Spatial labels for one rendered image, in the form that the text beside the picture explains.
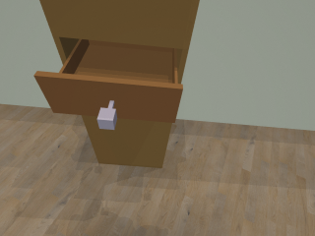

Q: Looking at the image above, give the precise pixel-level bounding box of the handle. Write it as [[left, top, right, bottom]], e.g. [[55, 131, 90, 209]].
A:
[[96, 100, 117, 130]]

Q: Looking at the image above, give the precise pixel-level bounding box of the cabinet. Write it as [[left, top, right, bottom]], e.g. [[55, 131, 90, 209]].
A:
[[39, 0, 200, 168]]

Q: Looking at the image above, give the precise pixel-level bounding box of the drawer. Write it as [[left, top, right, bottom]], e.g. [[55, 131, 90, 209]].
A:
[[33, 39, 183, 123]]

